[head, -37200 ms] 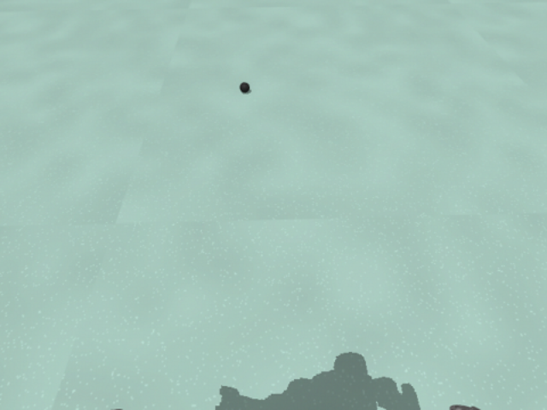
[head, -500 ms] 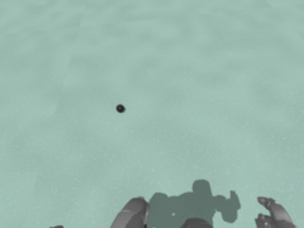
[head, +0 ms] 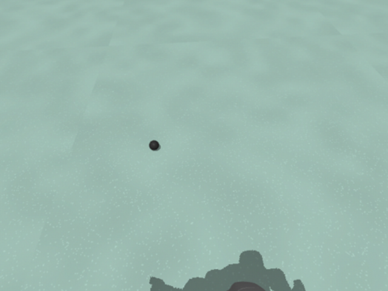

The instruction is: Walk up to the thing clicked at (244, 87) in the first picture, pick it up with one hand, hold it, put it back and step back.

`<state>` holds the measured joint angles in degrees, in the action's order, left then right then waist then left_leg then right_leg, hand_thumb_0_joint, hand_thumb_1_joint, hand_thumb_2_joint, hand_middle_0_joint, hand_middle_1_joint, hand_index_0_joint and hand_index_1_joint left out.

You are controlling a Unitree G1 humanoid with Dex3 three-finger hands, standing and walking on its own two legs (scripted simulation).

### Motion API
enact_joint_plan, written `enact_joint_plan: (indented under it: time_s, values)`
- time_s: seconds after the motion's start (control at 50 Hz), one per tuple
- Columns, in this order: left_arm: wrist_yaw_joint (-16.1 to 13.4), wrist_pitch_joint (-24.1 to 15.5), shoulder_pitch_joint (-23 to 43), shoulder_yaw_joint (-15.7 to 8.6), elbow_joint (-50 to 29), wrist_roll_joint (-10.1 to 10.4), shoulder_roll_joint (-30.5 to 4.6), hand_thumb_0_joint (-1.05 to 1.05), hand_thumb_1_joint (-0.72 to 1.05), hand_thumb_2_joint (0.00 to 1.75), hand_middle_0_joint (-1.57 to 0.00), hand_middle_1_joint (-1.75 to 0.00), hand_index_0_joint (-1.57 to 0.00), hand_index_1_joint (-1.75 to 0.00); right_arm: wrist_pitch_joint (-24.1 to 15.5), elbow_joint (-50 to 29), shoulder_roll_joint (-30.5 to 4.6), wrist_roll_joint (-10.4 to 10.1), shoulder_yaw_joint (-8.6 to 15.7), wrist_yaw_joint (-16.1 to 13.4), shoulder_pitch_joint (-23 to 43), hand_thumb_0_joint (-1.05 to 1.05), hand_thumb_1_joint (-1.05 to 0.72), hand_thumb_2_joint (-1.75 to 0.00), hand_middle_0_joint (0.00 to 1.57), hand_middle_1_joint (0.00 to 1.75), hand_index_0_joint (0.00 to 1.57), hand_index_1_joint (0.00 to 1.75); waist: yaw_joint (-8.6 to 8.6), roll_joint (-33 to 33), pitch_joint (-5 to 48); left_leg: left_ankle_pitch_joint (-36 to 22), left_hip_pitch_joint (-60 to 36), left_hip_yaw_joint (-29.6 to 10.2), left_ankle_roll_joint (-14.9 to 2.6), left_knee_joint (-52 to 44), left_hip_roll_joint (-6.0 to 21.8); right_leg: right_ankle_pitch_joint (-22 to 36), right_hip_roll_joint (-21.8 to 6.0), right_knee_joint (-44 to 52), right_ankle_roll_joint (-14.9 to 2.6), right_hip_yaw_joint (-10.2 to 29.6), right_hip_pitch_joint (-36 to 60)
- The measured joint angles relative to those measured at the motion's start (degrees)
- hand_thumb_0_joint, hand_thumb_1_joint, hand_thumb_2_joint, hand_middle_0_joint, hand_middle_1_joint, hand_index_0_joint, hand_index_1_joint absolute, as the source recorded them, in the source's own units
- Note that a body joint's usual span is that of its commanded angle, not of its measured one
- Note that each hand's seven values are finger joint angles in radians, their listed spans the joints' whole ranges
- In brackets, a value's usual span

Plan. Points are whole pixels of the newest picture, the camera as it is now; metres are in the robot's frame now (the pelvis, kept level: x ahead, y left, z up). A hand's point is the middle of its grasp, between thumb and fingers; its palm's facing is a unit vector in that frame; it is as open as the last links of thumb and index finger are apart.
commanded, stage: step back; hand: left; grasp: from above
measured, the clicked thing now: (154, 145) +1.04 +0.29 -0.73
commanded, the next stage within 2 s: stand in 0.56 s
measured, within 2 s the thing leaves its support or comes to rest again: neither
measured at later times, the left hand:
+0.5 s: hand out of the picture +0.12 +0.30 -0.15, palm faces +0.01 -0.93 -0.36, open 7.4 cm
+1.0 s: hand (86, 284) +0.15 +0.27 -0.13, palm faces -0.03 -0.94 -0.34, open 7.4 cm
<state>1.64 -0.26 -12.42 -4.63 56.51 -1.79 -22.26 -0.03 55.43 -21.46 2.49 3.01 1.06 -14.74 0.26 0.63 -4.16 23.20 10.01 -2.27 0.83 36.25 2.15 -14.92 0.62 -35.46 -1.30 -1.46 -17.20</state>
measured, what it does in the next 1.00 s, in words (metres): steps on the spot: left foot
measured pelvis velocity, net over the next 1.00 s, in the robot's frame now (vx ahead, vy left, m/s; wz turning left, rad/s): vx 0.06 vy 0.02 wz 0.00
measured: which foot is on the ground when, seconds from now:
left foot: down 0.00-0.00, up 0.02-0.28, down 0.30-1.00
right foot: down 0.00-1.00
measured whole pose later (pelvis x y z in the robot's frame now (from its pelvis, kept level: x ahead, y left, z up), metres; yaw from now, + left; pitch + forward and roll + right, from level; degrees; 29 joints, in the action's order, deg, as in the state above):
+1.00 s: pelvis +0.06 +0.02 +0.02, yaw +0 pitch -3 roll +0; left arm 0.4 -1.5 -4.8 -0.1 64.9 -0.5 -19.8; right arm -0.6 64.5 -20.2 0.5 0.5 0.9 -4.0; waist 0.3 0.4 -3.4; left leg 8.8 9.2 0.9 1.2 20.7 2.0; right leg -12.4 -0.6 -20.0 0.7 -0.4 -4.9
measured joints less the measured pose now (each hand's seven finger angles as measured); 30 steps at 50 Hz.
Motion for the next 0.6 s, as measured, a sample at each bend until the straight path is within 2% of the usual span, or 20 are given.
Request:
enact_joint_plan:
  time_s: [0.02,0.08,0.14,0.26,0.32,0.36,0.4,0.46,0.5,0.6]
  values:
    - [-0.15,-0.55,0.12,0.07,-0.04,-0.27,0.77,0.01,0.91,0.90,-0.20,-0.30,-0.21,-0.30,0.35,-0.01,-0.46,-0.24,0.13,-0.25,0.18,0.00,-0.90,-0.90,0.21,0.30,0.21,0.30,0.06,1.45,-0.10,1.73,1.18,-1.24,-0.96,3.31,0.60,0.22,0.89,0.11,-0.25,-1.03,0.49]
    - [-0.19,-1.50,-0.18,0.37,-0.74,-0.64,1.93,0.01,0.91,0.90,-0.20,-0.30,-0.21,-0.30,0.92,0.31,-0.51,-0.45,0.18,-0.89,0.59,0.00,-0.91,-0.90,0.21,0.30,0.21,0.30,-1.39,1.25,0.60,7.63,6.38,-2.35,-1.84,14.46,-2.56,-1.50,0.40,-0.33,-1.24,-1.07,0.76]
    - [-0.53,-2.22,-0.66,0.77,-1.17,-0.29,2.82,0.01,0.90,0.90,-0.20,-0.30,-0.21,-0.30,0.27,0.08,-1.13,-0.81,0.11,-0.84,1.35,0.00,-0.91,-0.90,0.21,0.30,0.21,0.30,-2.16,1.33,0.07,5.58,10.31,-1.86,-2.01,17.88,-3.34,-0.80,-0.23,2.23,-0.87,-1.02,2.64]
    - [-1.13,-2.08,-0.73,1.67,-0.60,0.29,2.20,0.01,0.90,0.90,-0.20,-0.30,-0.21,-0.30,-0.03,-0.27,-1.34,-0.81,0.08,-0.72,3.63,0.00,-0.91,-0.90,0.21,0.30,0.20,0.30,-2.48,1.24,-1.17,-0.20,11.07,0.11,-1.14,6.08,-0.50,-2.03,-0.80,1.90,0.22,-0.80,3.46]
    - [-1.51,-1.04,0.42,2.01,-0.44,0.70,1.39,0.01,0.90,0.90,-0.20,-0.30,-0.21,-0.30,-0.07,0.46,-0.65,-0.75,0.20,-0.93,4.67,0.00,-0.91,-0.90,0.21,0.30,0.20,0.30,-2.11,0.19,-1.79,-10.19,8.52,1.35,-0.64,-1.19,-0.83,-4.59,-1.91,-1.87,1.29,-0.55,2.42]
    - [-1.82,-0.26,1.46,2.08,-0.23,1.18,0.98,0.01,0.90,0.90,-0.20,-0.30,-0.21,-0.30,0.15,1.14,0.47,-0.53,-0.17,-1.10,5.59,0.00,-0.91,-0.90,0.21,0.30,0.20,0.30,-2.53,-1.34,-2.00,-9.55,8.34,2.67,-0.44,-0.86,-1.49,-5.21,-2.69,-2.84,1.62,0.77,1.94]
    - [-1.94,0.09,2.18,2.27,0.09,1.49,0.83,0.01,0.91,0.90,-0.20,-0.30,-0.21,-0.30,0.43,1.54,1.16,-0.62,-0.83,-0.81,6.54,0.00,-0.91,-0.90,0.21,0.30,0.20,0.30,-2.41,-1.22,-1.63,-8.39,8.77,2.91,-0.69,-0.13,-0.82,-6.91,-1.83,-2.39,1.16,1.26,1.97]
    - [-1.85,-0.11,3.11,2.39,0.90,1.22,0.30,0.01,0.91,0.90,-0.20,-0.30,-0.21,-0.30,0.72,2.25,2.25,-0.71,-1.56,-0.65,8.12,0.00,-0.91,-0.90,0.21,0.30,0.21,0.30,-2.13,-1.23,-1.40,-7.70,8.76,2.97,-0.64,0.18,-0.04,-3.31,-1.16,0.38,1.62,1.25,3.05]
    - [-1.79,-0.30,3.52,2.39,1.46,1.23,0.11,0.01,0.91,0.90,-0.20,-0.30,-0.21,-0.30,0.67,2.61,2.77,-0.88,-1.88,-0.63,9.05,0.00,-0.91,-0.90,0.21,0.30,0.21,0.30,-1.94,-1.27,-1.16,-7.71,8.55,3.08,-0.57,-0.28,0.20,-3.26,-0.96,1.35,2.22,1.36,3.42]
    - [-1.65,-0.39,4.63,3.05,3.52,1.37,0.37,0.01,0.91,0.90,-0.20,-0.30,-0.21,-0.30,-0.07,3.87,3.00,-1.30,-2.45,-0.36,10.75,0.00,-0.90,-0.90,0.21,0.30,0.21,0.30,-1.62,-1.06,-0.72,-8.87,6.66,3.50,-0.63,-3.64,-0.08,-2.34,-1.25,4.43,2.49,1.67,5.09]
